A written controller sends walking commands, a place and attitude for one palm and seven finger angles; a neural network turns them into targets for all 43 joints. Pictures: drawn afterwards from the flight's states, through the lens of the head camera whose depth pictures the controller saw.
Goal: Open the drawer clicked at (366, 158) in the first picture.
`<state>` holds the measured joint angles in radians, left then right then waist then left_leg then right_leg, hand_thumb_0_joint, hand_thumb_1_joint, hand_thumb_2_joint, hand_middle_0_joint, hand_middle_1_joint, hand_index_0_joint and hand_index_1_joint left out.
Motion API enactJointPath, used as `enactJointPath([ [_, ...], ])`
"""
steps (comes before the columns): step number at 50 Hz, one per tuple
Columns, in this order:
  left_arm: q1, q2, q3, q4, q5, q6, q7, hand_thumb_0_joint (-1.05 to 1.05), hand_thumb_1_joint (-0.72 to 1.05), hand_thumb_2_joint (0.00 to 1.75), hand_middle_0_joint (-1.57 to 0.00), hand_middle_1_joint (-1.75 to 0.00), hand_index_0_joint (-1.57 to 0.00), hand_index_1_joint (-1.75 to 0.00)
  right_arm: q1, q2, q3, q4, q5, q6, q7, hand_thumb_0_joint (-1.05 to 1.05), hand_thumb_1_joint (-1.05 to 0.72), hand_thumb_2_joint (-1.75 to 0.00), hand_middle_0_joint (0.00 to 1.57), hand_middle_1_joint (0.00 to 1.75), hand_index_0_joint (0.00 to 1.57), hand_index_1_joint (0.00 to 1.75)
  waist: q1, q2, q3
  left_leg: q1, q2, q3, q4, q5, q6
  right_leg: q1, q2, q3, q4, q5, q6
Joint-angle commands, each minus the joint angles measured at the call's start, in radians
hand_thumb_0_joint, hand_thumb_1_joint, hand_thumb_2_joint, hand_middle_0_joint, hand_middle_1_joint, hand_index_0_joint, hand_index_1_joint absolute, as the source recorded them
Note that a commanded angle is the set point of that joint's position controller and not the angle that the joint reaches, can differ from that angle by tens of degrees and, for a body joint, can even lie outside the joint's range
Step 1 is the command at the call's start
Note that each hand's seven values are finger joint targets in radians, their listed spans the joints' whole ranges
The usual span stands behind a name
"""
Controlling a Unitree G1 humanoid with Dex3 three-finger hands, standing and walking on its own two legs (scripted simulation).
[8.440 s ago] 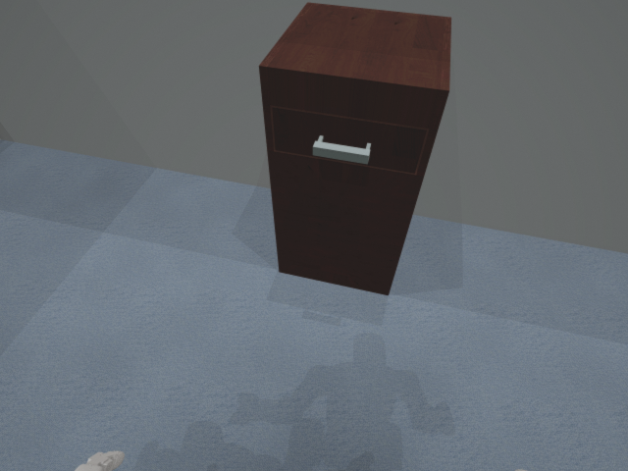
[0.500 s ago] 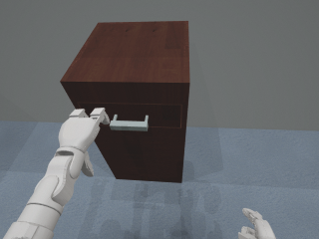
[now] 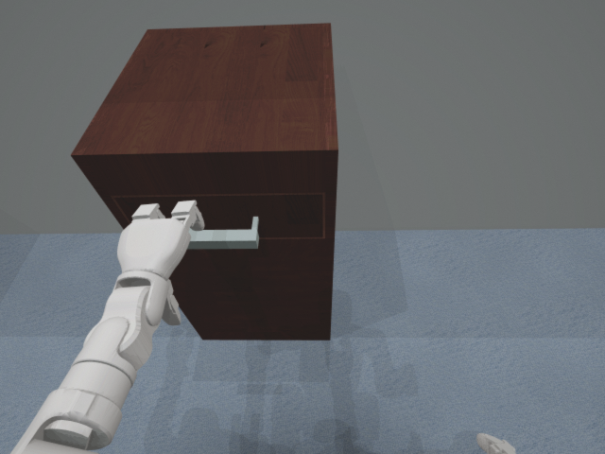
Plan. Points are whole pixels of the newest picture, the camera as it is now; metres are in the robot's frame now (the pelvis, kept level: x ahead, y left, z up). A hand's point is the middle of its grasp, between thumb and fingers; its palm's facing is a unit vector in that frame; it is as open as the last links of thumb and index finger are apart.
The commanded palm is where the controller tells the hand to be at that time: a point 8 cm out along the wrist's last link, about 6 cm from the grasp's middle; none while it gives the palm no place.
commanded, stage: move the hooked fingers above the handle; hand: left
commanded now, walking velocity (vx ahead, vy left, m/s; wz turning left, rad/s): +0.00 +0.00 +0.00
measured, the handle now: (222, 230) +0.51 +0.19 -0.09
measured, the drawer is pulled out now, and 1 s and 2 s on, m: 0.00 0.00 0.00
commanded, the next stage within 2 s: lower the fingers behind the handle in 1.40 s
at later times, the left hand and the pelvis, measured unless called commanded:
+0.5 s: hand (202, 243) +0.43 +0.19 -0.01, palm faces -0.04 -0.04 -1.00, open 13.8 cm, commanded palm +0.41 +0.19 +0.04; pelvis -0.01 +0.01 -0.02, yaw -1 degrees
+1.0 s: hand (216, 238) +0.45 +0.18 -0.03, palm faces -0.06 -0.04 -1.00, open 13.8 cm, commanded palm +0.43 +0.18 +0.03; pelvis -0.01 +0.01 -0.02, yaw -2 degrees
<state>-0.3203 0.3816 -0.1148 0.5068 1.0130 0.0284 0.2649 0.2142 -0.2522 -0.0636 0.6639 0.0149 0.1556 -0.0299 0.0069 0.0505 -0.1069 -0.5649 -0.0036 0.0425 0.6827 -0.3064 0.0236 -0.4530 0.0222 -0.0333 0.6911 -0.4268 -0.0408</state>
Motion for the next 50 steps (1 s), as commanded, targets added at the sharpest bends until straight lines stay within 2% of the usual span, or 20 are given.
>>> enactJointPath([
  [1,-0.421,0.188,0.086,-0.126,0.015,0.000,0.054,0.00,-0.50,0.30,-0.30,-1.20,-0.30,-1.20,0.000,-0.117,-0.040,-0.102,-0.001,-0.032,-0.014,0.00,-0.90,-0.90,0.20,0.30,0.20,0.30,-0.027,-0.049,-0.319,0.251,-0.035,-0.011,0.004,0.348,0.030,0.016,0.018,0.039,-0.063,0.492,0.011],
  [3,-0.421,0.220,0.120,-0.085,0.017,-0.008,0.058,0.00,-0.50,0.30,-0.30,-1.20,-0.30,-1.20,0.017,-0.122,-0.044,-0.097,-0.005,-0.031,-0.016,0.00,-0.90,-0.90,0.20,0.30,0.20,0.30,-0.023,-0.063,-0.339,0.240,-0.035,-0.011,0.014,0.355,0.032,0.026,0.021,0.043,-0.058,0.500,0.010],
  [6,-0.498,0.155,0.058,-0.053,0.027,-0.024,0.066,0.00,-0.50,0.30,-0.30,-1.20,-0.30,-1.20,0.033,-0.114,-0.047,-0.091,-0.005,-0.030,-0.013,0.00,-0.90,-0.90,0.20,0.30,0.20,0.30,-0.043,-0.030,-0.344,0.245,-0.031,-0.014,0.025,0.356,0.029,-0.024,0.022,0.036,-0.045,0.482,0.008],
  [7,-0.482,0.161,0.072,-0.038,0.027,-0.027,0.071,0.00,-0.50,0.30,-0.30,-1.20,-0.30,-1.20,0.043,-0.114,-0.050,-0.091,-0.007,-0.030,-0.010,0.00,-0.90,-0.90,0.20,0.30,0.20,0.30,-0.036,-0.020,-0.353,0.252,-0.029,-0.015,0.032,0.368,0.029,-0.028,0.024,0.034,-0.040,0.481,0.005],
  [10,-0.511,0.142,0.064,0.035,0.034,-0.025,0.090,0.00,-0.50,0.30,-0.30,-1.20,-0.30,-1.20,0.066,-0.116,-0.052,-0.082,-0.008,-0.026,-0.005,0.00,-0.90,-0.90,0.20,0.30,0.20,0.30,-0.048,-0.054,-0.350,0.222,-0.026,-0.017,0.043,0.354,0.030,-0.052,0.027,0.029,-0.032,0.464,0.007],
  [13,-0.557,0.175,0.093,0.108,0.045,-0.015,0.110,0.00,-0.50,0.30,-0.30,-1.20,-0.30,-1.20,0.084,-0.121,-0.051,-0.075,-0.010,-0.021,-0.003,0.00,-0.90,-0.90,0.20,0.30,0.20,0.30,-0.050,-0.061,-0.346,0.178,-0.027,-0.018,0.053,0.334,0.028,-0.065,0.029,0.027,-0.020,0.442,0.004],
  [19,-0.681,0.183,0.096,0.165,0.062,-0.015,0.152,0.00,-0.50,0.30,-0.30,-1.20,-0.30,-1.20,0.133,-0.123,-0.059,-0.059,-0.015,-0.026,0.000,0.00,-0.90,-0.90,0.20,0.30,0.20,0.30,-0.074,-0.044,-0.425,0.166,-0.022,-0.020,0.087,0.338,0.030,-0.095,0.033,0.030,0.009,0.444,0.007],
  [20,-0.667,0.179,0.101,0.175,0.067,-0.016,0.160,0.00,-0.50,0.30,-0.30,-1.20,-0.30,-1.20,0.138,-0.122,-0.063,-0.055,-0.017,-0.027,0.003,0.00,-0.90,-0.90,0.20,0.30,0.20,0.30,-0.068,-0.024,-0.445,0.184,-0.020,-0.021,0.094,0.367,0.028,-0.104,0.036,0.028,0.019,0.459,0.004],
  [22,-0.687,0.117,0.054,0.220,0.067,-0.006,0.166,0.00,-0.50,0.30,-0.30,-1.20,-0.30,-1.20,0.150,-0.119,-0.063,-0.045,-0.018,-0.028,0.009,0.00,-0.90,-0.90,0.20,0.30,0.20,0.30,-0.088,-0.015,-0.417,0.173,-0.016,-0.024,0.104,0.365,0.025,-0.147,0.040,0.021,0.023,0.441,0.003],
  [25,-0.728,0.110,0.051,0.276,0.071,0.007,0.176,0.00,-0.50,0.30,-0.30,-1.20,-0.30,-1.20,0.171,-0.124,-0.069,-0.031,-0.019,-0.030,0.015,0.00,-0.90,-0.90,0.20,0.30,0.20,0.30,-0.105,-0.033,-0.409,0.159,-0.010,-0.030,0.112,0.333,0.025,-0.189,0.045,0.016,0.027,0.392,0.004],
  [26,-0.769,0.103,0.039,0.264,0.073,0.007,0.181,0.00,-0.50,0.30,-0.30,-1.20,-0.30,-1.20,0.176,-0.126,-0.069,-0.027,-0.023,-0.031,0.015,0.00,-0.90,-0.90,0.20,0.30,0.20,0.30,-0.112,-0.008,-0.428,0.169,-0.008,-0.033,0.118,0.333,0.024,-0.205,0.044,0.018,0.032,0.386,0.003],
  [28,-0.783,0.119,0.065,0.280,0.075,0.006,0.193,0.00,-0.50,0.30,-0.30,-1.20,-0.30,-1.20,0.190,-0.125,-0.072,-0.018,-0.028,-0.033,0.018,0.00,-0.90,-0.90,0.20,0.30,0.20,0.30,-0.107,-0.002,-0.465,0.170,-0.007,-0.035,0.133,0.362,0.024,-0.203,0.047,0.016,0.048,0.405,0.001],
  [31,-0.789,0.174,0.100,0.352,0.080,0.024,0.208,0.00,-0.50,0.30,-0.30,-1.20,-0.30,-1.20,0.205,-0.131,-0.064,-0.013,-0.026,-0.033,0.015,0.00,-0.90,-0.90,0.20,0.30,0.20,0.30,-0.115,-0.047,-0.433,0.090,-0.010,-0.024,0.140,0.311,0.030,-0.190,0.044,0.023,0.047,0.402,0.008],
  [34,-0.829,0.203,0.114,0.382,0.091,0.040,0.224,0.00,-0.50,0.30,-0.30,-1.20,-0.30,-1.20,0.215,-0.133,-0.061,-0.014,-0.027,-0.038,0.012,0.00,-0.90,-0.90,0.20,0.30,0.20,0.30,-0.119,-0.020,-0.452,0.053,-0.014,-0.020,0.151,0.290,0.030,-0.193,0.043,0.028,0.059,0.395,0.009],
  [37,-0.835,0.209,0.118,0.372,0.089,0.046,0.221,0.00,-0.50,0.30,-0.30,-1.20,-0.30,-1.20,0.228,-0.133,-0.063,-0.018,-0.029,-0.044,0.013,0.00,-0.90,-0.90,0.20,0.30,0.20,0.30,-0.113,-0.002,-0.502,0.074,-0.011,-0.019,0.161,0.313,0.028,-0.183,0.045,0.030,0.068,0.416,0.010],
  [39,-0.830,0.176,0.098,0.348,0.082,0.042,0.210,0.00,-0.50,0.30,-0.30,-1.20,-0.30,-1.20,0.235,-0.130,-0.066,-0.021,-0.030,-0.045,0.016,0.00,-0.90,-0.90,0.20,0.30,0.20,0.30,-0.113,0.031,-0.532,0.119,-0.008,-0.022,0.164,0.353,0.026,-0.190,0.050,0.024,0.071,0.431,0.008],
  [42,-0.816,0.130,0.059,0.369,0.074,0.049,0.196,0.00,-0.50,0.30,-0.30,-1.20,-0.30,-1.20,0.238,-0.131,-0.066,-0.016,-0.028,-0.044,0.017,0.00,-0.90,-0.90,0.20,0.30,0.20,0.30,-0.131,-0.009,-0.473,0.113,-0.002,-0.026,0.154,0.325,0.027,-0.217,0.054,0.017,0.054,0.392,0.010],
  [47,-0.819,0.156,0.081,0.335,0.073,0.026,0.194,0.00,-0.50,0.30,-0.30,-1.20,-0.30,-1.20,0.242,-0.133,-0.067,-0.008,-0.027,-0.044,0.013,0.00,-0.90,-0.90,0.20,0.30,0.20,0.30,-0.127,-0.012,-0.467,0.128,0.002,-0.031,0.150,0.335,0.028,-0.220,0.054,0.017,0.052,0.390,0.008],
  [49,-0.815,0.123,0.062,0.311,0.072,0.015,0.200,0.00,-0.50,0.30,-0.30,-1.20,-0.30,-1.20,0.238,-0.129,-0.068,-0.012,-0.029,-0.046,0.016,0.00,-0.90,-0.90,0.20,0.30,0.20,0.30,-0.121,0.023,-0.483,0.151,0.001,-0.035,0.147,0.341,0.026,-0.232,0.054,0.015,0.052,0.379,0.006],
  [50,-0.783,0.156,0.095,0.340,0.082,0.019,0.207,0.00,-0.50,0.30,-0.30,-1.20,-0.30,-1.20,0.236,-0.130,-0.069,-0.009,-0.028,-0.043,0.015,0.00,-0.90,-0.90,0.20,0.30,0.20,0.30,-0.112,0.005,-0.457,0.139,0.002,-0.034,0.146,0.341,0.025,-0.232,0.055,0.012,0.053,0.375,0.003],
])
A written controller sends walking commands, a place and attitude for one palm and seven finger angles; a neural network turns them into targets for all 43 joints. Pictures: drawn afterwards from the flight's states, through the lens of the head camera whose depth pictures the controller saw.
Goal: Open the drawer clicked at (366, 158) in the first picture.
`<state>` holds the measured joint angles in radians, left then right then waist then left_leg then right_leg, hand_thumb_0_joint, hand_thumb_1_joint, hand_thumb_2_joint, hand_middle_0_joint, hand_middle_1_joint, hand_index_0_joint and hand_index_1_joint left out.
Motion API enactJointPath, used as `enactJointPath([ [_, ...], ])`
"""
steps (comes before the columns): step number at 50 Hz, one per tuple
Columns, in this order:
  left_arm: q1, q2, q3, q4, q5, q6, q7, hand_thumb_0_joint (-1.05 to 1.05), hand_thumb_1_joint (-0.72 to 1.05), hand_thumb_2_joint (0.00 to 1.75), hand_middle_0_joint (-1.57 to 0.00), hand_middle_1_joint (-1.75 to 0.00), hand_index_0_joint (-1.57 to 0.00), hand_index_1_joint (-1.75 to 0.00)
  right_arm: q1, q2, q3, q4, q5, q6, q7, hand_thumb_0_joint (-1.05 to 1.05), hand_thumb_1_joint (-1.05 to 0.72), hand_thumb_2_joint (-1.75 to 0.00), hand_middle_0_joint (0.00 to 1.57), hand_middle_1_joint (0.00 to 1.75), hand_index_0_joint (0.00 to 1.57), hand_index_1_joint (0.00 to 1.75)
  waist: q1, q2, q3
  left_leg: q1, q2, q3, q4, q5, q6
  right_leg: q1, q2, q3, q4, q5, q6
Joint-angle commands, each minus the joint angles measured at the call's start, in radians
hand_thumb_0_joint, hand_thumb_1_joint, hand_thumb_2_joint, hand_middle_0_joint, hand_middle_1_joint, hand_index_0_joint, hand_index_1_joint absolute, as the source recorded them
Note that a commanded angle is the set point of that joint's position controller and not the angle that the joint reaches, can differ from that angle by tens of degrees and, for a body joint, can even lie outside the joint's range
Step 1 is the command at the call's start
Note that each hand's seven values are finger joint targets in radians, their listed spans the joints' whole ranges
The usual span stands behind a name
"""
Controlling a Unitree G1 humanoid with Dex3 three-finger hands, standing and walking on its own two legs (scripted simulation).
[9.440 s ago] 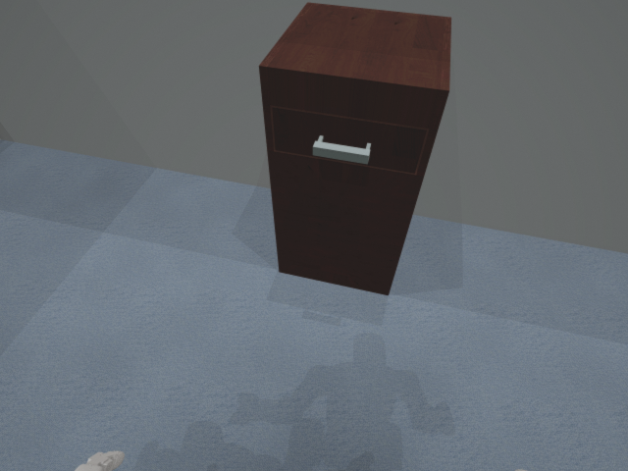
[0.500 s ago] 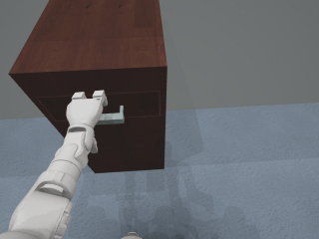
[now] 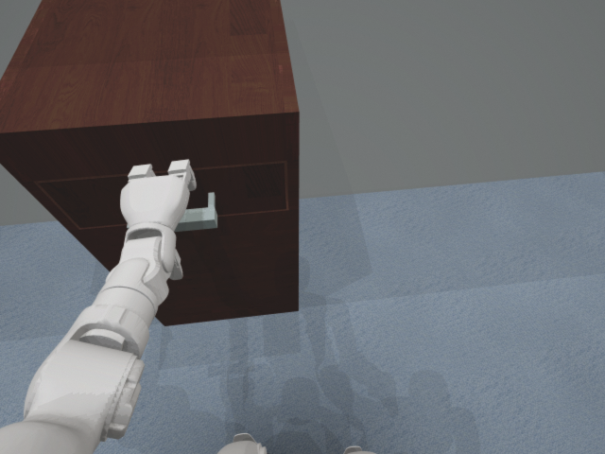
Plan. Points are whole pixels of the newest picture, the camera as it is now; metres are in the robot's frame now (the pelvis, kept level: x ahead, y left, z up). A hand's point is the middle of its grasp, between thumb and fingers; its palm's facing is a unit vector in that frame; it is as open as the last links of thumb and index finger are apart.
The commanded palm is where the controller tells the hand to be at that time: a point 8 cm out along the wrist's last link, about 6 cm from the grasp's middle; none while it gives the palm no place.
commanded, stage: move the hooked fingers above the handle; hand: left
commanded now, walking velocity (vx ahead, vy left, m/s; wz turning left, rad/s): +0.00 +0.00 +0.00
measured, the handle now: (174, 211) +0.51 +0.20 -0.06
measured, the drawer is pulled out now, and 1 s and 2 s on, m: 0.00 0.00 0.00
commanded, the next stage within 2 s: lower the fingers behind the handle in 0.40 s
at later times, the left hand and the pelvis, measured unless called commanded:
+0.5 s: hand (169, 222) +0.45 +0.18 +0.00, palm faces -0.04 -0.04 -1.00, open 13.8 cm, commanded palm +0.43 +0.18 +0.05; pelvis +0.00 +0.00 +0.00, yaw +1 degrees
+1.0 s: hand (173, 238) +0.44 +0.18 -0.03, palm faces -0.03 -0.03 -1.00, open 13.8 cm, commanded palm +0.42 +0.18 +0.02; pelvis +0.00 +0.00 -0.01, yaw +0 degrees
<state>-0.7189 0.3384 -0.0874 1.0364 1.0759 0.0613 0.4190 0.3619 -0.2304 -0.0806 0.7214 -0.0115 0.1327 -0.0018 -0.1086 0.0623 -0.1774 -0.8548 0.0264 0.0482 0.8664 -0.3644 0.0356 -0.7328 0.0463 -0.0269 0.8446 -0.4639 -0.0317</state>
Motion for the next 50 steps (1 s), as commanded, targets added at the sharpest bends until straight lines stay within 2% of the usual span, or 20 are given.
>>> enactJointPath([
  [1,-0.398,0.164,0.035,-0.194,0.014,-0.009,0.057,0.00,-0.50,0.30,-0.30,-1.20,-0.30,-1.20,0.084,-0.151,-0.048,-0.070,-0.002,-0.019,-0.012,0.00,-0.90,-0.90,0.20,0.30,0.20,0.30,-0.009,-0.020,-0.380,0.419,-0.030,-0.038,-0.038,0.387,0.015,0.047,0.030,0.006,-0.104,0.411,-0.003],
  [2,-0.401,0.192,0.058,-0.189,0.021,-0.005,0.064,0.00,-0.50,0.30,-0.30,-1.20,-0.30,-1.20,0.081,-0.151,-0.049,-0.069,-0.001,-0.018,-0.012,0.00,-0.90,-0.90,0.20,0.30,0.20,0.30,-0.003,-0.020,-0.371,0.408,-0.030,-0.038,-0.040,0.376,0.014,0.047,0.029,0.007,-0.104,0.402,-0.004],
  [4,-0.434,0.179,0.044,-0.213,0.020,0.001,0.074,0.00,-0.50,0.30,-0.30,-1.20,-0.30,-1.20,0.080,-0.151,-0.049,-0.073,-0.002,-0.019,-0.009,0.00,-0.90,-0.90,0.20,0.30,0.20,0.30,-0.007,-0.001,-0.396,0.427,-0.032,-0.036,-0.039,0.391,0.015,0.052,0.029,0.007,-0.101,0.415,-0.004],
  [5,-0.404,0.201,0.068,-0.204,0.026,0.007,0.077,0.00,-0.50,0.30,-0.30,-1.20,-0.30,-1.20,0.075,-0.150,-0.050,-0.075,-0.001,-0.017,-0.009,0.00,-0.90,-0.90,0.20,0.30,0.20,0.30,0.007,-0.002,-0.403,0.433,-0.031,-0.038,-0.041,0.396,0.012,0.057,0.030,0.005,-0.098,0.412,-0.006],
  [7,-0.422,0.133,0.011,-0.197,0.018,0.024,0.074,0.00,-0.50,0.30,-0.30,-1.20,-0.30,-1.20,0.067,-0.146,-0.049,-0.075,0.000,-0.016,-0.007,0.00,-0.90,-0.90,0.20,0.30,0.20,0.30,-0.018,-0.014,-0.377,0.433,-0.031,-0.034,-0.039,0.391,0.014,0.045,0.029,0.005,-0.108,0.416,-0.003],
  [10,-0.386,0.165,0.042,-0.185,0.008,0.034,0.062,0.00,-0.50,0.30,-0.30,-1.20,-0.30,-1.20,0.063,-0.148,-0.048,-0.083,0.002,-0.013,-0.010,0.00,-0.90,-0.90,0.20,0.30,0.20,0.30,0.000,-0.022,-0.390,0.441,-0.034,-0.031,-0.045,0.395,0.015,0.074,0.028,0.008,-0.113,0.427,-0.002],
  [14,-0.420,0.136,0.005,-0.191,0.009,0.027,0.044,0.00,-0.50,0.30,-0.30,-1.20,-0.30,-1.20,0.059,-0.146,-0.043,-0.083,0.004,-0.011,-0.015,0.00,-0.90,-0.90,0.20,0.30,0.20,0.30,-0.019,-0.036,-0.363,0.428,-0.034,-0.038,-0.046,0.378,0.017,0.063,0.025,0.007,-0.114,0.420,-0.001],
  [19,-0.440,0.182,0.032,-0.203,0.017,0.010,0.044,0.00,-0.50,0.30,-0.30,-1.20,-0.30,-1.20,0.057,-0.146,-0.039,-0.089,0.004,-0.014,-0.024,0.00,-0.90,-0.90,0.20,0.30,0.20,0.30,-0.015,-0.023,-0.373,0.413,-0.037,-0.037,-0.040,0.360,0.018,0.063,0.022,0.014,-0.109,0.407,-0.001],
  [21,-0.436,0.141,0.005,-0.222,0.018,0.003,0.047,0.00,-0.50,0.30,-0.30,-1.20,-0.30,-1.20,0.053,-0.140,-0.041,-0.092,0.002,-0.016,-0.020,0.00,-0.90,-0.90,0.20,0.30,0.20,0.30,-0.012,0.018,-0.388,0.437,-0.036,-0.037,-0.033,0.385,0.014,0.046,0.024,0.012,-0.101,0.417,-0.003],
  [23,-0.441,0.139,0.013,-0.203,0.012,0.005,0.049,0.00,-0.50,0.30,-0.30,-1.20,-0.30,-1.20,0.060,-0.139,-0.044,-0.083,-0.001,-0.017,-0.017,0.00,-0.90,-0.90,0.20,0.30,0.20,0.30,-0.020,-0.012,-0.394,0.434,-0.034,-0.038,-0.022,0.407,0.016,0.051,0.024,0.010,-0.097,0.437,-0.002],
  [24,-0.410,0.173,0.042,-0.191,0.014,0.009,0.049,0.00,-0.50,0.30,-0.30,-1.20,-0.30,-1.20,0.066,-0.144,-0.044,-0.085,0.001,-0.015,-0.017,0.00,-0.90,-0.90,0.20,0.30,0.20,0.30,-0.007,-0.020,-0.403,0.426,-0.035,-0.037,-0.023,0.408,0.015,0.066,0.025,0.010,-0.093,0.447,-0.001],
  [28,-0.399,0.157,0.029,-0.148,0.013,0.023,0.048,0.00,-0.50,0.30,-0.30,-1.20,-0.30,-1.20,0.061,-0.143,-0.040,-0.080,0.000,-0.013,-0.018,0.00,-0.90,-0.90,0.20,0.30,0.20,0.30,-0.017,-0.051,-0.377,0.372,-0.039,-0.032,-0.017,0.383,0.018,0.072,0.022,0.016,-0.093,0.458,0.002],
  [33,-0.369,0.190,0.065,-0.184,0.016,-0.004,0.049,0.00,-0.50,0.30,-0.30,-1.20,-0.30,-1.20,0.064,-0.142,-0.044,-0.081,-0.005,-0.016,-0.019,0.00,-0.90,-0.90,0.20,0.30,0.20,0.30,-0.001,-0.045,-0.419,0.359,-0.038,-0.028,0.005,0.410,0.019,0.094,0.020,0.024,-0.071,0.508,0.001],
  [35,-0.357,0.171,0.053,-0.208,0.028,-0.019,0.059,0.00,-0.50,0.30,-0.30,-1.20,-0.30,-1.20,0.067,-0.139,-0.047,-0.081,-0.007,-0.017,-0.017,0.00,-0.90,-0.90,0.20,0.30,0.20,0.30,0.005,-0.005,-0.424,0.372,-0.036,-0.029,0.010,0.419,0.015,0.067,0.021,0.021,-0.060,0.499,-0.001],
  [37,-0.347,0.149,0.046,-0.226,0.031,-0.028,0.073,0.00,-0.50,0.30,-0.30,-1.20,-0.30,-1.20,0.065,-0.137,-0.052,-0.075,-0.011,-0.020,-0.012,0.00,-0.90,-0.90,0.20,0.30,0.20,0.30,0.002,0.000,-0.437,0.388,-0.031,-0.030,0.023,0.435,0.014,0.045,0.024,0.018,-0.052,0.501,-0.002],
  [39,-0.343,0.168,0.063,-0.205,0.033,-0.023,0.088,0.00,-0.50,0.30,-0.30,-1.20,-0.30,-1.20,0.068,-0.140,-0.052,-0.069,-0.011,-0.019,-0.011,0.00,-0.90,-0.90,0.20,0.30,0.20,0.30,-0.004,-0.034,-0.419,0.356,-0.031,-0.034,0.030,0.418,0.015,0.039,0.024,0.017,-0.046,0.492,0.001],
  [43,-0.372,0.150,0.053,-0.211,0.037,-0.005,0.115,0.00,-0.50,0.30,-0.30,-1.20,-0.30,-1.20,0.059,-0.136,-0.053,-0.061,-0.015,-0.023,-0.006,0.00,-0.90,-0.90,0.20,0.30,0.20,0.30,-0.004,-0.004,-0.426,0.352,-0.032,-0.037,0.037,0.398,0.011,0.009,0.026,0.013,-0.036,0.452,-0.004],
  [46,-0.377,0.180,0.068,-0.186,0.040,0.012,0.124,0.00,-0.50,0.30,-0.30,-1.20,-0.30,-1.20,0.059,-0.140,-0.050,-0.058,-0.013,-0.023,-0.008,0.00,-0.90,-0.90,0.20,0.30,0.20,0.30,-0.010,-0.019,-0.418,0.327,-0.032,-0.034,0.041,0.366,0.014,0.010,0.025,0.016,-0.035,0.441,0.000],
  [48,-0.393,0.132,0.036,-0.186,0.033,0.017,0.120,0.00,-0.50,0.30,-0.30,-1.20,-0.30,-1.20,0.053,-0.134,-0.051,-0.057,-0.015,-0.029,-0.007,0.00,-0.90,-0.90,0.20,0.30,0.20,0.30,-0.021,-0.012,-0.421,0.333,-0.032,-0.037,0.047,0.366,0.015,-0.008,0.025,0.015,-0.033,0.433,-0.001],
  [50,-0.383,0.176,0.061,-0.153,0.033,0.023,0.115,0.00,-0.50,0.30,-0.30,-1.20,-0.30,-1.20,0.058,-0.141,-0.047,-0.056,-0.012,-0.029,-0.013,0.00,-0.90,-0.90,0.20,0.30,0.20,0.30,-0.021,-0.030,-0.405,0.306,-0.033,-0.034,0.051,0.330,0.017,-0.011,0.025,0.020,-0.035,0.412,0.003],
])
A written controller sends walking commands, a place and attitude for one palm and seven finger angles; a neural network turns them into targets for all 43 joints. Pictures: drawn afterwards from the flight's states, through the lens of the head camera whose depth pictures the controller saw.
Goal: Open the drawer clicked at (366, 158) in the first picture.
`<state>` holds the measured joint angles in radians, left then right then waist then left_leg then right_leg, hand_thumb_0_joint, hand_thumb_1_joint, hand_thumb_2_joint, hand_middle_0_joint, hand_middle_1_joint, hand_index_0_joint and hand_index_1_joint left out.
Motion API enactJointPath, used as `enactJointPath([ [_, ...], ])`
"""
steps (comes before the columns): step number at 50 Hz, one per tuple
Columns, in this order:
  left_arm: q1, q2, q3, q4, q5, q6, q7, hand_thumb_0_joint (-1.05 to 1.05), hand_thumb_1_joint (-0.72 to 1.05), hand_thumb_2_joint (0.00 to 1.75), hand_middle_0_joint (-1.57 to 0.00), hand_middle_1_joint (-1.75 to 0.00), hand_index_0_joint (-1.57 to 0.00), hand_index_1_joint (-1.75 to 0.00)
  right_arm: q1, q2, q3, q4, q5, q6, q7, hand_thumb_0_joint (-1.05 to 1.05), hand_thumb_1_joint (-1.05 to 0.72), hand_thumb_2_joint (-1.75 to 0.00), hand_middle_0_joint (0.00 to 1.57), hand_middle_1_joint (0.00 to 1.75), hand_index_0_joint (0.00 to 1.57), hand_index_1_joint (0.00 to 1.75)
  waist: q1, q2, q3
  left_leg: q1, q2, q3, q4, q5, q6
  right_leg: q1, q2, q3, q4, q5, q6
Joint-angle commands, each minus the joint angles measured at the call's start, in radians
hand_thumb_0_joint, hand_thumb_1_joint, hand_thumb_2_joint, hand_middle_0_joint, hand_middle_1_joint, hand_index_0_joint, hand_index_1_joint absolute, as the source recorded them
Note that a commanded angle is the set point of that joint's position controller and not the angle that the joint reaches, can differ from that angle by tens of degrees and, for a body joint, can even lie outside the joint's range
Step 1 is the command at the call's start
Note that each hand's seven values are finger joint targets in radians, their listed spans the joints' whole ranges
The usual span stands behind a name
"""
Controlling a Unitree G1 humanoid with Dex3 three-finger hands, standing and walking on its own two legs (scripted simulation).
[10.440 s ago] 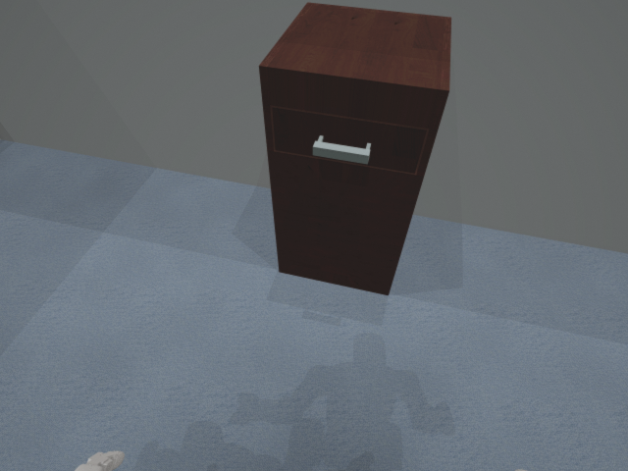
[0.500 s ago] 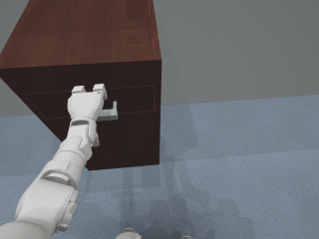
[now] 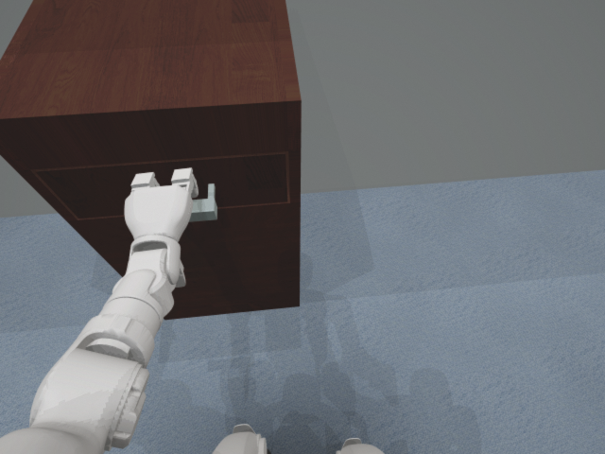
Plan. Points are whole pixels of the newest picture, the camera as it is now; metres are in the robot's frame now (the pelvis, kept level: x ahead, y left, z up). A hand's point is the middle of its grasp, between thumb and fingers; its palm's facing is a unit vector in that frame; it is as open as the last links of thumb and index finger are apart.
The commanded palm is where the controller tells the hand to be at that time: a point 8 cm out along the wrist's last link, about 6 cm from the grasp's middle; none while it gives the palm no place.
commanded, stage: lower the fingers behind the handle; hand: left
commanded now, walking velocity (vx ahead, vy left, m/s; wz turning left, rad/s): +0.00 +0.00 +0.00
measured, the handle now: (173, 202) +0.52 +0.20 -0.05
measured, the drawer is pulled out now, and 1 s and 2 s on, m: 0.00 0.00 0.00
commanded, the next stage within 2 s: lift the fingers back up to retry in 1.10 s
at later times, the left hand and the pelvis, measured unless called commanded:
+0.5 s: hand (173, 227) +0.46 +0.19 -0.03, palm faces -0.01 +0.01 -1.00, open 13.8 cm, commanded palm +0.43 +0.19 +0.00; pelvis -0.02 +0.00 -0.02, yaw +0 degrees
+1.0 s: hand (173, 228) +0.46 +0.19 -0.03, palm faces +0.01 +0.03 -1.00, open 13.8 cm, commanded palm +0.44 +0.18 -0.01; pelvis -0.05 +0.01 -0.04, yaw -1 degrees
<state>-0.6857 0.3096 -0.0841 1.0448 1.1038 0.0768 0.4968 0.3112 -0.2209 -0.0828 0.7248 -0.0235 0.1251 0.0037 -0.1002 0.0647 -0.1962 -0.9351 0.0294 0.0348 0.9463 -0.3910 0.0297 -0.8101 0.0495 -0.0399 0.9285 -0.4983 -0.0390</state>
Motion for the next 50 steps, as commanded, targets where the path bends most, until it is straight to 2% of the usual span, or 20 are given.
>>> enactJointPath([
  [1,-0.421,0.200,0.048,-0.155,0.004,0.008,0.035,0.00,-0.50,0.30,-0.30,-1.20,-0.30,-1.20,0.108,-0.150,-0.042,-0.062,0.001,-0.024,-0.020,0.00,-0.90,-0.90,0.20,0.30,0.20,0.30,-0.030,-0.036,-0.386,0.372,-0.038,-0.022,-0.030,0.340,0.023,0.065,0.021,0.032,-0.118,0.432,0.010],
  [2,-0.437,0.185,0.032,-0.154,0.005,0.006,0.031,0.00,-0.50,0.30,-0.30,-1.20,-0.30,-1.20,0.110,-0.148,-0.041,-0.060,0.000,-0.027,-0.021,0.00,-0.90,-0.90,0.20,0.30,0.20,0.30,-0.040,-0.041,-0.379,0.368,-0.037,-0.023,-0.026,0.335,0.025,0.058,0.020,0.032,-0.117,0.431,0.011],
  [5,-0.417,0.210,0.054,-0.157,0.010,-0.010,0.025,0.00,-0.50,0.30,-0.30,-1.20,-0.30,-1.20,0.109,-0.147,-0.039,-0.067,-0.002,-0.031,-0.025,0.00,-0.90,-0.90,0.20,0.30,0.20,0.30,-0.025,-0.003,-0.402,0.374,-0.036,-0.024,-0.013,0.348,0.022,0.041,0.021,0.032,-0.099,0.429,0.008],
  [6,-0.423,0.179,0.029,-0.164,0.011,-0.016,0.023,0.00,-0.50,0.30,-0.30,-1.20,-0.30,-1.20,0.109,-0.145,-0.040,-0.067,-0.003,-0.033,-0.024,0.00,-0.90,-0.90,0.20,0.30,0.20,0.30,-0.031,0.008,-0.402,0.379,-0.034,-0.025,-0.008,0.346,0.021,0.022,0.022,0.029,-0.095,0.418,0.007],
  [9,-0.409,0.211,0.058,-0.129,0.010,-0.022,0.027,0.00,-0.50,0.30,-0.30,-1.20,-0.30,-1.20,0.116,-0.148,-0.036,-0.065,-0.002,-0.038,-0.024,0.00,-0.90,-0.90,0.20,0.30,0.20,0.30,-0.030,-0.019,-0.388,0.336,-0.034,-0.029,0.004,0.317,0.023,0.010,0.022,0.029,-0.086,0.393,0.009],
  [14,-0.434,0.190,0.028,-0.071,0.011,0.010,0.038,0.00,-0.50,0.30,-0.30,-1.20,-0.30,-1.20,0.119,-0.151,-0.032,-0.061,-0.002,-0.042,-0.021,0.00,-0.90,-0.90,0.20,0.30,0.20,0.30,-0.052,-0.020,-0.360,0.300,-0.033,-0.032,0.017,0.275,0.024,-0.046,0.024,0.023,-0.078,0.336,0.009],
  [16,-0.445,0.212,0.035,-0.046,0.008,0.029,0.036,0.00,-0.50,0.30,-0.30,-1.20,-0.30,-1.20,0.121,-0.156,-0.027,-0.061,0.000,-0.041,-0.024,0.00,-0.90,-0.90,0.20,0.30,0.20,0.30,-0.055,-0.041,-0.353,0.271,-0.033,-0.034,0.022,0.246,0.026,-0.050,0.024,0.025,-0.076,0.309,0.010],
  [19,-0.447,0.200,0.025,-0.025,-0.003,0.045,0.022,0.00,-0.50,0.30,-0.30,-1.20,-0.30,-1.20,0.126,-0.157,-0.025,-0.065,0.000,-0.043,-0.021,0.00,-0.90,-0.90,0.20,0.30,0.20,0.30,-0.054,-0.020,-0.370,0.276,-0.034,-0.034,0.025,0.244,0.026,-0.061,0.025,0.022,-0.068,0.298,0.009],
  [22,-0.431,0.189,0.009,0.010,-0.011,0.057,0.000,0.00,-0.50,0.30,-0.30,-1.20,-0.30,-1.20,0.128,-0.157,-0.018,-0.069,0.002,-0.042,-0.024,0.00,-0.90,-0.90,0.20,0.30,0.20,0.30,-0.061,-0.054,-0.342,0.229,-0.034,-0.031,0.035,0.219,0.029,-0.061,0.024,0.025,-0.066,0.289,0.012],
  [24,-0.417,0.209,0.022,0.026,-0.018,0.054,-0.017,0.00,-0.50,0.30,-0.30,-1.20,-0.30,-1.20,0.132,-0.159,-0.013,-0.072,0.003,-0.045,-0.025,0.00,-0.90,-0.90,0.20,0.30,0.20,0.30,-0.056,-0.060,-0.344,0.205,-0.034,-0.030,0.042,0.204,0.032,-0.057,0.023,0.027,-0.058,0.280,0.013],
  [27,-0.400,0.208,0.006,0.057,-0.017,0.051,-0.038,0.00,-0.50,0.30,-0.30,-1.20,-0.30,-1.20,0.134,-0.159,-0.005,-0.079,0.006,-0.048,-0.030,0.00,-0.90,-0.90,0.20,0.30,0.20,0.30,-0.062,-0.084,-0.296,0.137,-0.036,-0.026,0.053,0.155,0.035,-0.074,0.020,0.030,-0.056,0.239,0.015],
  [29,-0.405,0.226,0.019,0.058,-0.012,0.042,-0.046,0.00,-0.50,0.30,-0.30,-1.20,-0.30,-1.20,0.137,-0.163,-0.005,-0.080,0.006,-0.051,-0.032,0.00,-0.90,-0.90,0.20,0.30,0.20,0.30,-0.063,-0.077,-0.297,0.135,-0.031,-0.031,0.062,0.151,0.035,-0.103,0.021,0.028,-0.042,0.225,0.014],
  [31,-0.378,0.199,0.004,0.062,-0.010,0.039,-0.049,0.00,-0.50,0.30,-0.30,-1.20,-0.30,-1.20,0.137,-0.161,-0.005,-0.086,0.005,-0.052,-0.029,0.00,-0.90,-0.90,0.20,0.30,0.20,0.30,-0.055,-0.058,-0.296,0.140,-0.030,-0.034,0.066,0.142,0.032,-0.138,0.023,0.021,-0.033,0.196,0.009],
  [34,-0.407,0.185,-0.010,0.060,-0.015,0.037,-0.052,0.00,-0.50,0.30,-0.30,-1.20,-0.30,-1.20,0.144,-0.164,-0.006,-0.085,0.006,-0.056,-0.027,0.00,-0.90,-0.90,0.20,0.30,0.20,0.30,-0.073,-0.069,-0.291,0.126,-0.025,-0.041,0.080,0.125,0.033,-0.174,0.022,0.017,-0.018,0.173,0.011],
  [35,-0.383,0.199,0.002,0.075,-0.017,0.040,-0.052,0.00,-0.50,0.30,-0.30,-1.20,-0.30,-1.20,0.144,-0.165,-0.004,-0.087,0.008,-0.055,-0.027,0.00,-0.90,-0.90,0.20,0.30,0.20,0.30,-0.060,-0.076,-0.298,0.116,-0.026,-0.042,0.083,0.119,0.033,-0.172,0.023,0.016,-0.012,0.163,0.009],
  [38,-0.442,0.183,-0.016,0.046,-0.021,0.050,-0.049,0.00,-0.50,0.30,-0.30,-1.20,-0.30,-1.20,0.145,-0.166,-0.005,-0.088,0.007,-0.056,-0.026,0.00,-0.90,-0.90,0.20,0.30,0.20,0.30,-0.072,-0.045,-0.312,0.135,-0.024,-0.052,0.080,0.101,0.029,-0.199,0.022,0.012,-0.004,0.138,0.008],
  [40,-0.440,0.203,-0.001,0.048,-0.022,0.059,-0.047,0.00,-0.50,0.30,-0.30,-1.20,-0.30,-1.20,0.142,-0.172,-0.004,-0.090,0.009,-0.054,-0.028,0.00,-0.90,-0.90,0.20,0.30,0.20,0.30,-0.070,-0.054,-0.323,0.142,-0.021,-0.053,0.081,0.089,0.029,-0.211,0.022,0.009,-0.001,0.124,0.009],
  [42,-0.464,0.172,-0.030,0.050,-0.024,0.069,-0.046,0.00,-0.50,0.30,-0.30,-1.20,-0.30,-1.20,0.142,-0.169,-0.002,-0.091,0.011,-0.055,-0.027,0.00,-0.90,-0.90,0.20,0.30,0.20,0.30,-0.075,-0.038,-0.315,0.147,-0.022,-0.059,0.075,0.066,0.027,-0.229,0.022,0.004,0.000,0.103,0.009],
  [46,-0.483,0.190,-0.022,0.070,-0.032,0.084,-0.052,0.00,-0.50,0.30,-0.30,-1.20,-0.30,-1.20,0.142,-0.174,0.003,-0.089,0.013,-0.056,-0.033,0.00,-0.90,-0.90,0.20,0.30,0.20,0.30,-0.085,-0.062,-0.306,0.131,-0.020,-0.063,0.072,0.037,0.028,-0.235,0.020,0.003,0.000,0.083,0.012],
  [50,-0.508,0.178,-0.036,0.072,-0.033,0.084,-0.063,0.00,-0.50,0.30,-0.30,-1.20,-0.30,-1.20,0.143,-0.175,0.006,-0.088,0.013,-0.061,-0.035,0.00,-0.90,-0.90,0.20,0.30,0.20,0.30,-0.091,-0.041,-0.310,0.143,-0.018,-0.074,0.069,0.021,0.027,-0.263,0.020,-0.003,0.011,0.070,0.009],
])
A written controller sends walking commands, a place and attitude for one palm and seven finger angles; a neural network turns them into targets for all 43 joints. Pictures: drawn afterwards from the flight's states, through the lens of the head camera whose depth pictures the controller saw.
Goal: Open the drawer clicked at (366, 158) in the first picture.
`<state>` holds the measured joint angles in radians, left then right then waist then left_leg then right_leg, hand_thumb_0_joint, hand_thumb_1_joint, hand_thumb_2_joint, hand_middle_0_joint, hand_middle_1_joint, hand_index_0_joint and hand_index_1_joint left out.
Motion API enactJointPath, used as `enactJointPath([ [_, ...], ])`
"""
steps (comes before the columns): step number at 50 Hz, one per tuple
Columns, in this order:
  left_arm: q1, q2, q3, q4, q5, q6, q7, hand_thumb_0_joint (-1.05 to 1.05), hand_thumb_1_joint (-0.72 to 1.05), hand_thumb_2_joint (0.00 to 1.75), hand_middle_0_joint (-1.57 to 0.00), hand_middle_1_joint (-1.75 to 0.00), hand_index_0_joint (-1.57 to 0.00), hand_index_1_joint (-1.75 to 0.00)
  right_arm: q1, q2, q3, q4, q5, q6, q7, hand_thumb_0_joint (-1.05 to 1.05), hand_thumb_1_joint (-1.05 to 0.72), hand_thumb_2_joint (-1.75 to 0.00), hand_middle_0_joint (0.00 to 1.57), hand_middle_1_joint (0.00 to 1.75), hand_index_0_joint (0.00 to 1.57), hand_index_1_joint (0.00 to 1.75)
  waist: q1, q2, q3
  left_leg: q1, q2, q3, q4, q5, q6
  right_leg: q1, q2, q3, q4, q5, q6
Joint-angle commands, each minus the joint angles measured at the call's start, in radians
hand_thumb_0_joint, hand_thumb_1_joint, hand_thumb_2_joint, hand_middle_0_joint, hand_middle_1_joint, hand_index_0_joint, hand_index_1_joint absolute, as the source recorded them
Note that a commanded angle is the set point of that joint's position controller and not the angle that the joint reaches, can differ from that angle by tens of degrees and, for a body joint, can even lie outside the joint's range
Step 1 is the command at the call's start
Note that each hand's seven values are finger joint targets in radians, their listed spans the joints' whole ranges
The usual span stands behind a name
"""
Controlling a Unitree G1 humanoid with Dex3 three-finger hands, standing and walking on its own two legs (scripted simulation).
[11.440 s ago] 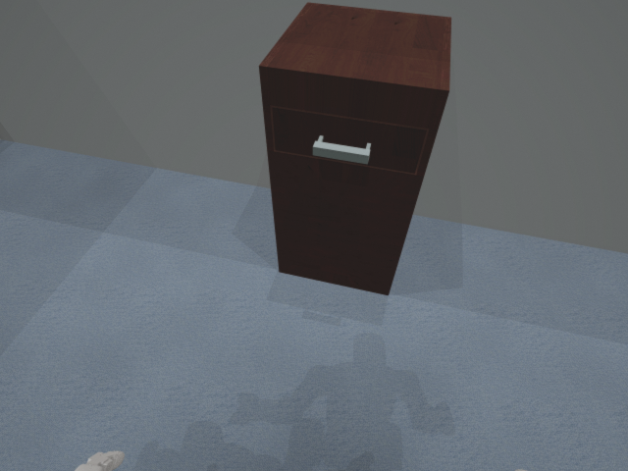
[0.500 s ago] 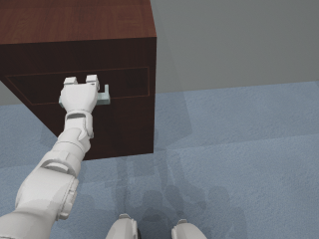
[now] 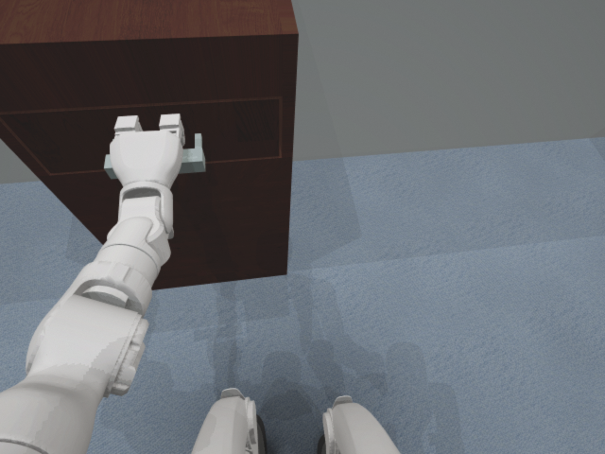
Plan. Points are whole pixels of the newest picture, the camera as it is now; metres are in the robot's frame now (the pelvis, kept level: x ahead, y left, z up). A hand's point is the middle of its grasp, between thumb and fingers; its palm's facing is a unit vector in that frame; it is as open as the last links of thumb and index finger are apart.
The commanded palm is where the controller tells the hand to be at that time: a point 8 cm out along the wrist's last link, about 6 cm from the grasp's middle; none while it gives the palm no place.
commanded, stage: lower the fingers behind the handle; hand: left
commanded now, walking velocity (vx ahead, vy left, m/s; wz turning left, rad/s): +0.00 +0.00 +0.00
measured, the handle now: (157, 152) +0.56 +0.19 -0.01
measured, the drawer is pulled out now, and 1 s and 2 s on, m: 0.00 0.00 0.00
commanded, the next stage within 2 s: lift the fingers back up to retry in 0.10 s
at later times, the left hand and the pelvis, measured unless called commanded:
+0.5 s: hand (160, 180) +0.51 +0.18 +0.00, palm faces +0.00 -0.06 -1.00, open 14.0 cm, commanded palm +0.48 +0.17 +0.07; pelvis +0.02 +0.00 +0.02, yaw -1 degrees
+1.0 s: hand (142, 167) +0.49 +0.19 +0.05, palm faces -0.05 -0.06 -1.00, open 13.8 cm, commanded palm +0.47 +0.18 +0.11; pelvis +0.07 -0.01 +0.06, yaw +1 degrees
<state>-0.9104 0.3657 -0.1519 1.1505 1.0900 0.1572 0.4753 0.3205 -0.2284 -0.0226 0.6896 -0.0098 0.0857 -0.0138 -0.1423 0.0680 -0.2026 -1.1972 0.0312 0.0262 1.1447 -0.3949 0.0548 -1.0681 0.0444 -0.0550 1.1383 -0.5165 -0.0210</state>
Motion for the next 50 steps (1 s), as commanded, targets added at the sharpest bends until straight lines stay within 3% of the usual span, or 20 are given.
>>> enactJointPath([
  [1,-0.282,0.124,0.031,-0.028,-0.017,0.004,-0.045,0.00,-0.50,0.30,-0.30,-1.20,-0.30,-1.20,0.132,-0.167,-0.054,-0.053,0.000,-0.022,-0.018,0.00,-0.90,-0.90,0.20,0.30,0.20,0.30,-0.049,-0.053,-0.295,0.396,-0.020,-0.064,-0.126,0.017,0.002,-0.008,0.025,0.013,-0.200,0.082,-0.008],
  [9,-0.288,0.125,0.038,-0.066,-0.018,-0.027,-0.060,0.00,-0.50,0.30,-0.30,-1.20,-0.30,-1.20,0.137,-0.168,-0.057,-0.059,-0.004,-0.027,-0.018,0.00,-0.90,-0.90,0.20,0.30,0.20,0.30,-0.046,-0.033,-0.325,0.410,-0.014,-0.070,-0.114,0.033,0.001,-0.022,0.025,0.012,-0.184,0.091,-0.009],
  [12,-0.340,0.155,0.067,-0.209,-0.018,-0.070,-0.045,0.00,-0.50,0.30,-0.30,-1.20,-0.30,-1.20,0.140,-0.166,-0.066,-0.066,-0.009,-0.028,-0.017,0.00,-0.90,-0.90,0.20,0.30,0.20,0.30,-0.022,0.038,-0.437,0.499,-0.009,-0.075,-0.115,0.099,-0.004,0.003,0.027,0.014,-0.176,0.132,-0.014],
  [14,-0.387,0.235,0.133,-0.333,-0.007,-0.107,-0.013,0.00,-0.50,0.30,-0.30,-1.20,-0.30,-1.20,0.150,-0.168,-0.075,-0.063,-0.013,-0.027,-0.019,0.00,-0.90,-0.90,0.20,0.30,0.20,0.30,-0.003,0.083,-0.532,0.588,-0.002,-0.090,-0.122,0.167,-0.009,0.032,0.032,0.014,-0.175,0.170,-0.017],
  [16,-0.364,0.188,0.117,-0.363,0.002,-0.110,0.021,0.00,-0.50,0.30,-0.30,-1.20,-0.30,-1.20,0.154,-0.160,-0.084,-0.050,-0.017,-0.024,-0.014,0.00,-0.90,-0.90,0.20,0.30,0.20,0.30,0.000,0.101,-0.557,0.660,0.003,-0.098,-0.131,0.240,-0.015,0.040,0.036,0.005,-0.188,0.203,-0.019],
  [19,-0.366,0.195,0.134,-0.372,0.000,-0.093,0.064,0.00,-0.50,0.30,-0.30,-1.20,-0.30,-1.20,0.158,-0.162,-0.091,-0.027,-0.020,-0.019,-0.011,0.00,-0.90,-0.90,0.20,0.30,0.20,0.30,-0.007,0.065,-0.546,0.696,0.006,-0.102,-0.149,0.294,-0.017,0.074,0.041,0.000,-0.216,0.238,-0.015],
  [20,-0.359,0.232,0.164,-0.386,0.000,-0.088,0.075,0.00,-0.50,0.30,-0.30,-1.20,-0.30,-1.20,0.157,-0.163,-0.091,-0.021,-0.019,-0.015,-0.012,0.00,-0.90,-0.90,0.20,0.30,0.20,0.30,0.009,0.080,-0.554,0.710,0.004,-0.095,-0.157,0.321,-0.018,0.102,0.042,0.002,-0.225,0.258,-0.017],
  [23,-0.366,0.198,0.136,-0.384,-0.001,-0.056,0.088,0.00,-0.50,0.30,-0.30,-1.20,-0.30,-1.20,0.152,-0.159,-0.092,-0.009,-0.022,-0.005,-0.010,0.00,-0.90,-0.90,0.20,0.30,0.20,0.30,0.000,0.089,-0.543,0.754,0.001,-0.083,-0.183,0.380,-0.021,0.144,0.044,0.001,-0.259,0.305,-0.017],
  [25,-0.329,0.184,0.124,-0.337,0.000,-0.022,0.084,0.00,-0.50,0.30,-0.30,-1.20,-0.30,-1.20,0.161,-0.159,-0.093,0.002,-0.017,0.006,-0.009,0.00,-0.90,-0.90,0.20,0.30,0.20,0.30,-0.002,0.056,-0.500,0.761,-0.002,-0.072,-0.204,0.411,-0.020,0.189,0.045,-0.001,-0.287,0.346,-0.015],
  [26,-0.307,0.165,0.108,-0.333,-0.008,-0.006,0.073,0.00,-0.50,0.30,-0.30,-1.20,-0.30,-1.20,0.157,-0.158,-0.091,-0.001,-0.016,0.011,-0.007,0.00,-0.90,-0.90,0.20,0.30,0.20,0.30,0.004,0.068,-0.496,0.773,-0.005,-0.064,-0.218,0.429,-0.021,0.216,0.045,0.002,-0.300,0.370,-0.015],
  [29,-0.240,0.102,0.059,-0.282,-0.035,0.026,0.018,0.00,-0.50,0.30,-0.30,-1.20,-0.30,-1.20,0.153,-0.154,-0.091,-0.007,-0.006,0.030,-0.006,0.00,-0.90,-0.90,0.20,0.30,0.20,0.30,-0.004,0.017,-0.442,0.795,-0.009,-0.047,-0.255,0.466,-0.018,0.287,0.045,0.007,-0.348,0.440,-0.010],
  [32,-0.186,0.098,0.047,-0.275,-0.052,0.009,-0.044,0.00,-0.50,0.30,-0.30,-1.20,-0.30,-1.20,0.139,-0.157,-0.086,-0.024,0.000,0.043,-0.013,0.00,-0.90,-0.90,0.20,0.30,0.20,0.30,0.001,-0.031,-0.366,0.753,-0.022,-0.027,-0.291,0.432,-0.008,0.371,0.038,0.019,-0.390,0.484,-0.008],
  [34,-0.182,0.126,0.067,-0.332,-0.048,-0.038,-0.069,0.00,-0.50,0.30,-0.30,-1.20,-0.30,-1.20,0.136,-0.153,-0.086,-0.038,0.001,0.047,-0.020,0.00,-0.90,-0.90,0.20,0.30,0.20,0.30,0.018,-0.010,-0.383,0.776,-0.025,-0.022,-0.302,0.468,-0.006,0.409,0.034,0.027,-0.392,0.528,-0.010],
  [36,-0.121,0.116,0.069,-0.348,-0.038,-0.076,-0.075,0.00,-0.50,0.30,-0.30,-1.20,-0.30,-1.20,0.123,-0.149,-0.088,-0.050,0.002,0.052,-0.020,0.00,-0.90,-0.90,0.20,0.30,0.20,0.30,0.030,-0.012,-0.341,0.777,-0.027,-0.015,-0.311,0.490,-0.004,0.419,0.032,0.029,-0.404,0.552,-0.012],
  [39,-0.070,0.181,0.136,-0.399,-0.025,-0.114,-0.052,0.00,-0.50,0.30,-0.30,-1.20,-0.30,-1.20,0.105,-0.146,-0.091,-0.071,0.004,0.060,-0.018,0.00,-0.90,-0.90,0.20,0.30,0.20,0.30,0.063,-0.025,-0.354,0.764,-0.034,-0.004,-0.317,0.511,-0.003,0.480,0.028,0.038,-0.402,0.605,-0.012],
  [42,-0.040,0.121,0.101,-0.396,-0.010,-0.101,-0.019,0.00,-0.50,0.30,-0.30,-1.20,-0.30,-1.20,0.090,-0.142,-0.097,-0.077,0.005,0.062,-0.006,0.00,-0.90,-0.90,0.20,0.30,0.20,0.30,0.059,-0.028,-0.323,0.773,-0.033,-0.002,-0.321,0.527,-0.007,0.463,0.029,0.030,-0.403,0.604,-0.015],
  [46,-0.090,0.102,0.082,-0.423,-0.014,-0.075,-0.008,0.00,-0.50,0.30,-0.30,-1.20,-0.30,-1.20,0.080,-0.146,-0.105,-0.073,0.004,0.066,0.002,0.00,-0.90,-0.90,0.20,0.30,0.20,0.30,0.045,-0.038,-0.360,0.802,-0.036,-0.002,-0.316,0.541,-0.007,0.474,0.026,0.038,-0.405,0.631,-0.011],
  [47,-0.098,0.070,0.056,-0.436,-0.022,-0.073,-0.014,0.00,-0.50,0.30,-0.30,-1.20,-0.30,-1.20,0.076,-0.145,-0.107,-0.074,0.003,0.065,0.002,0.00,-0.90,-0.90,0.20,0.30,0.20,0.30,0.036,-0.031,-0.365,0.819,-0.038,-0.004,-0.316,0.547,-0.006,0.473,0.026,0.037,-0.406,0.635,-0.011],
  [49,-0.155,0.082,0.058,-0.470,-0.022,-0.087,-0.019,0.00,-0.50,0.30,-0.30,-1.20,-0.30,-1.20,0.072,-0.145,-0.111,-0.063,0.002,0.066,-0.001,0.00,-0.90,-0.90,0.20,0.30,0.20,0.30,0.023,-0.025,-0.380,0.851,-0.034,-0.013,-0.309,0.555,-0.004,0.449,0.025,0.040,-0.405,0.623,-0.008],
  [50,-0.121,0.094,0.074,-0.462,-0.022,-0.090,-0.021,0.00,-0.50,0.30,-0.30,-1.20,-0.30,-1.20,0.070,-0.144,-0.111,-0.066,0.000,0.066,-0.004,0.00,-0.90,-0.90,0.20,0.30,0.20,0.30,0.035,-0.016,-0.379,0.848,-0.037,-0.011,-0.309,0.550,-0.005,0.458,0.024,0.041,-0.403,0.619,-0.011],
])
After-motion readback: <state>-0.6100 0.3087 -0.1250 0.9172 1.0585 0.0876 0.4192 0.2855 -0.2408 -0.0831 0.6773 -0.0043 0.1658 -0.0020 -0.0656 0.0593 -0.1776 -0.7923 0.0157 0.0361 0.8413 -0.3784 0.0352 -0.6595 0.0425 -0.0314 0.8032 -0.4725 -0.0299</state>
